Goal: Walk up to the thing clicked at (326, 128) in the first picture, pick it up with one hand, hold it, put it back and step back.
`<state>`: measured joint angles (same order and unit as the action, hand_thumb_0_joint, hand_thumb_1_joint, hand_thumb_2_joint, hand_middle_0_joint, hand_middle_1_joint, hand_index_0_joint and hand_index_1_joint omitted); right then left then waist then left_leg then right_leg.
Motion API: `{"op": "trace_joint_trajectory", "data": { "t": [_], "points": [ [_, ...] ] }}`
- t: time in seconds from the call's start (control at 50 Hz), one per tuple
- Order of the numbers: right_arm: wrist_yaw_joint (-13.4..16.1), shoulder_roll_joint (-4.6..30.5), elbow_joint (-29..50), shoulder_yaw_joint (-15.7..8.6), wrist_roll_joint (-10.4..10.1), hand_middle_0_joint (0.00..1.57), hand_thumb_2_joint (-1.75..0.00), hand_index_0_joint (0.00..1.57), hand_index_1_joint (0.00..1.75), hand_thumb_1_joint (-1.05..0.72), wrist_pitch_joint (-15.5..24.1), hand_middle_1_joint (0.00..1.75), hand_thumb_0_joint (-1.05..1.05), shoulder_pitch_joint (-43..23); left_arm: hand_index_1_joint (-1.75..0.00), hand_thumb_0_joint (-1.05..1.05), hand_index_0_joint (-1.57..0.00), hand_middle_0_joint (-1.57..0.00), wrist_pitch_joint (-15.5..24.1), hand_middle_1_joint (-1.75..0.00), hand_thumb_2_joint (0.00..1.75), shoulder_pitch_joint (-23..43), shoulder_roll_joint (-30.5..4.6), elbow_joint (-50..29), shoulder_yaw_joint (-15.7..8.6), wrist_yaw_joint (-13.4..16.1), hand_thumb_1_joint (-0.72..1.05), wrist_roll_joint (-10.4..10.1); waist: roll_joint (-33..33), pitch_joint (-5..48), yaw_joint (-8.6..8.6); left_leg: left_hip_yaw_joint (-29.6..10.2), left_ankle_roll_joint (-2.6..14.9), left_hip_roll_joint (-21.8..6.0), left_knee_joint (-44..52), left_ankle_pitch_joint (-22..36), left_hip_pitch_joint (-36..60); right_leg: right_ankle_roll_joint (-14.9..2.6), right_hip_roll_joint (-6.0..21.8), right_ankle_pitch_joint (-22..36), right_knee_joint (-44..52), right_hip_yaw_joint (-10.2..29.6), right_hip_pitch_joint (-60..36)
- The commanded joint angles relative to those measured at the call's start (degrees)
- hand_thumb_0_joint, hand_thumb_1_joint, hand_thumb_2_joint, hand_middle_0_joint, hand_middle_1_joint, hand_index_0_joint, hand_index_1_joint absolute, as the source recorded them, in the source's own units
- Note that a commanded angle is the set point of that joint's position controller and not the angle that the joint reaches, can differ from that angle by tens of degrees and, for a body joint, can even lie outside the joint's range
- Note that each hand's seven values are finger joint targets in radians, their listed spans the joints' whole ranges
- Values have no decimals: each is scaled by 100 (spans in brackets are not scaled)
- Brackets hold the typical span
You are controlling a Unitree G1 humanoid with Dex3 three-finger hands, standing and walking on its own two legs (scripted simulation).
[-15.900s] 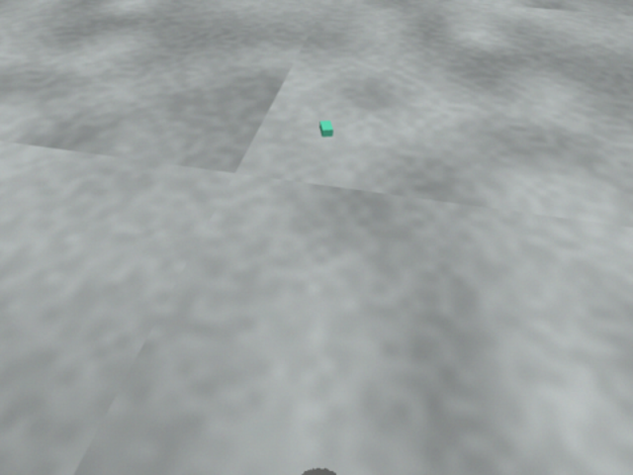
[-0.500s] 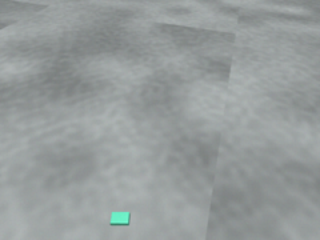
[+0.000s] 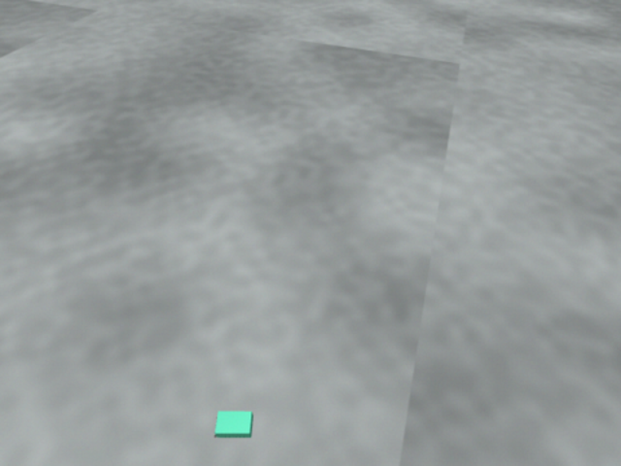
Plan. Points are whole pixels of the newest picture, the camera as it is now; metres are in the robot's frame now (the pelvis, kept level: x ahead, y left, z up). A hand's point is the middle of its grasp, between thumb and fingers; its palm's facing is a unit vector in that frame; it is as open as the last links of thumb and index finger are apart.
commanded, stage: stand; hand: left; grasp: from above
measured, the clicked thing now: (234, 424) +0.41 +0.23 -0.76
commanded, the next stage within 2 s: rise first in 0.30 s
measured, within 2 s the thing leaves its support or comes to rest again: neither
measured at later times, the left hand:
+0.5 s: hand out of the picture +0.10 +0.25 -0.16, palm faces +0.04 -0.94 -0.33, open 7.5 cm
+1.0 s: hand out of the picture +0.11 +0.26 -0.23, palm faces -0.15 -0.88 -0.44, open 13.6 cm
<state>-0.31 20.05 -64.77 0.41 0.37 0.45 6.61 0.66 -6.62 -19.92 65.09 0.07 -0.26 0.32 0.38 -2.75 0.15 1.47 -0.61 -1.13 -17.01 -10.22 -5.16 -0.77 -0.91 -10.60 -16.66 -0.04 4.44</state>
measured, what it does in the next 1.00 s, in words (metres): lowers itself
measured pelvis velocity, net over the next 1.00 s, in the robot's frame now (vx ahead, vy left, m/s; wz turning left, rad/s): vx -0.02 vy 0.01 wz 0.02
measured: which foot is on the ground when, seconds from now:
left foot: down 0.00-1.00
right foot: down 0.00-1.00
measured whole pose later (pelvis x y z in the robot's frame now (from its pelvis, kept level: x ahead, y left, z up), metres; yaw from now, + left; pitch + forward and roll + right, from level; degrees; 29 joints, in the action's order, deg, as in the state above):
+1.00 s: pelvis -0.02 +0.01 -0.08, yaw +1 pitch +16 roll -1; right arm 0.6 13.9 -33.8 -2.0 -1.0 4.9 12.5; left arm -6.9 -11.4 -17.1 34.2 -6.6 0.7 14.8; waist 0.0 5.5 1.2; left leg -0.4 0.5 -0.8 -60.9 -28.2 -48.2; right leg -0.1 -0.1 -28.6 -59.1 -1.8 46.1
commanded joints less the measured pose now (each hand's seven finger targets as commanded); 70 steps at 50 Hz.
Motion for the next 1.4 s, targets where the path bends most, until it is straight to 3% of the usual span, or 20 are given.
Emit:
{"op": "trace_joint_trajectory", "data": {
  "t": [0.0, 0.38, 0.4, 0.42, 0.44, 0.46, 0.48, 0.5, 0.52, 0.56, 0.6, 0.74, 0.78, 0.8, 0.86, 0.98, 1.08, 1.22, 1.34, 1.38],
  "points": [
    [91, 1166, 330, -243, 17, 20, -90, 20, 30, -90, 126, 30, 0, -166, -30, 0, -20, -20, 148, -30, 90, 201, -1291, -345, -221, 116, 90, 15, -68, 457, 23, -560, 188, -704, 193, 971, 212, -75, 858, 1217, 193, 619, 33],
    [92, 1192, 340, -243, 10, 20, -92, 20, 30, -93, 132, 30, 0, -167, -32, 0, -23, -24, 149, -31, 90, 169, -1249, -359, -206, 106, 86, 9, -6, 359, 5, -553, 184, -706, 204, 969, 169, -72, 863, 1214, 222, 631, 74],
    [200, 257, 1921, -16, -363, 20, -91, 20, 30, -94, 410, 30, 0, -93, -40, 0, -25, -30, 674, -39, 91, 2180, -316, -2369, -253, 196, 78, -236, 60, -61, 670, 107, 178, 141, -298, 168, -754, 32, 117, 588, -210, 49, 1311],
    [243, 426, 1639, -60, -368, 20, -90, 20, 30, -89, 426, 30, 0, 205, -48, 0, -21, -26, 626, -47, 92, 2893, -686, -2079, -411, 221, 70, -205, -104, 236, 445, 86, 194, 138, -403, 63, -738, 44, 133, 357, -274, 6, 992],
    [297, 638, 1580, -186, -398, 20, -90, 20, 30, -89, 342, 30, 0, 459, -56, 0, -21, -24, 355, -55, 91, 1374, -1123, -732, -691, 223, 62, -51, -96, 76, 291, 78, 173, 131, -439, 46, -847, -18, 75, 205, -345, -58, 1096],
    [286, 607, 1688, -260, -338, 20, -89, 20, 30, -88, 309, 30, 0, 541, -64, 0, -22, -24, 228, -62, 89, 1259, -1099, -393, -734, 111, 54, 92, -305, 275, 267, 52, 199, 168, -737, 91, -1061, -34, 84, 180, -531, -61, 1278],
    [281, 585, 1883, -318, -298, 20, -89, 20, 30, -87, 325, 30, 0, 556, -70, 0, -19, -20, 254, -69, 91, 1815, -1296, -682, -836, 14, 46, 233, -332, 518, 228, 50, 219, 167, -961, 121, -1220, -27, 106, 236, -748, -59, 1329],
    [278, 574, 2057, -424, -206, 20, -89, 20, 30, -87, 367, 30, 0, 631, -77, 0, -19, -20, 302, -76, 90, 1636, -1412, -729, -992, -39, 38, 422, -384, 1133, 124, 41, 224, 195, -1223, 297, -1294, -5, 152, 482, -1023, -26, 1173],
    [252, 541, 2117, -469, -160, 20, -89, 20, 30, -88, 383, 30, 0, 780, -84, 0, -17, -16, 233, -84, 90, 700, -1379, -401, -1148, -79, 30, 583, -117, 1446, -74, 41, 184, 265, -1452, 479, -1474, -27, 173, 627, -1286, -28, 1120],
    [209, 494, 2520, -508, -175, 20, -90, 20, 30, -92, 392, 30, 0, 789, -90, 0, -17, -15, 161, -91, 91, 455, -1251, -940, -1133, -101, 14, 752, 191, 1814, -217, 31, 135, 318, -1631, 705, -1560, -69, 147, 791, -1550, -11, 1073],
    [215, 464, 2741, -539, -218, 20, -90, 20, 30, -89, 372, 30, 0, 762, -93, 0, -17, -16, -59, -94, 90, 310, -972, -1229, -1016, -31, -2, 830, 135, 1702, -132, -13, 128, 301, -1642, 685, -1597, -68, 83, 727, -1558, -59, 1294],
    [161, 334, 3366, -527, -195, 20, -90, 20, 30, -90, 484, 30, 0, 622, -100, 0, -14, -15, -525, -99, 94, 444, -800, -2236, -959, 141, -51, 1088, -9, 1426, 85, -103, 136, 189, -2492, -147, -2510, -46, 7, -261, -2330, -143, 2563],
    [151, 281, 3391, -555, -160, 20, -90, 20, 30, -90, 546, 30, 0, 740, -101, 0, -13, -14, -516, -100, 96, 62, -822, -2373, -1078, 177, -53, 1177, 55, 1618, 35, -126, 126, 159, -2813, -238, -2765, -51, 8, -377, -2718, -143, 2863],
    [152, 285, 3599, -562, -157, 20, -90, 20, 30, -89, 600, 30, 0, 644, -101, 0, -12, -14, -455, -99, 96, 411, -830, -3062, -976, 167, -53, 1225, 225, 1799, 80, -158, 112, 144, -2938, -250, -2768, -66, 11, -399, -2887, -141, 3054],
    [157, 262, 3648, -601, -136, 20, -90, 20, 30, -91, 686, 30, 0, 729, -101, 0, -13, -14, -472, -100, 97, -119, -778, -3461, -995, 197, -56, 1362, 276, 2101, 81, -242, 94, 85, -3313, 68, -2932, -73, -4, -215, -3354, -180, 3344],
    [153, 240, 3913, -592, -123, 20, -90, 20, 30, -92, 764, 30, 0, 549, -100, 0, -13, -14, -703, -99, 95, -790, -672, -4228, -915, 255, -55, 1640, 408, 2197, 132, -385, 86, 27, -3797, -223, -3445, -81, -27, -571, -3940, -205, 4078],
    [135, 265, 3982, -568, -99, 20, -90, 20, 30, -91, 892, 30, 0, 464, -103, 0, -10, -11, -729, -103, 97, -270, -763, -4337, -859, 311, -58, 1977, 279, 2240, 295, -413, 123, 37, -4555, -470, -4284, -80, -21, -751, -4618, -199, 4902],
    [-9, 422, 3894, -606, -89, 20, -90, 20, 30, -89, 1139, 30, 0, 266, -105, 0, -11, -10, -160, -106, 95, 503, -912, -3967, -663, 501, -53, 2859, 515, 3097, 255, -493, 80, 100, -5799, -722, -5304, -105, -9, -1037, -6045, -199, 6452],
    [-120, 527, 3605, -700, -102, 20, -90, 20, 30, -90, 1149, 30, 0, 183, -104, 0, -11, -12, 236, -103, 98, 1175, -1510, -3524, -914, 836, -55, 3559, 470, 3905, 57, -362, 163, 188, -6865, -663, -6317, -116, -43, -893, -6896, -133, 7122],
    [-164, 557, 3458, -723, -90, 20, -91, 20, 30, -91, 1127, 30, 0, 188, -103, 0, -13, -13, 334, -103, 95, 1445, -1561, -3356, -839, 878, -53, 3759, 547, 4084, 25, -372, 161, 175, -7146, -564, -6499, -137, -48, -875, -7191, -162, 7424]
  ]
}}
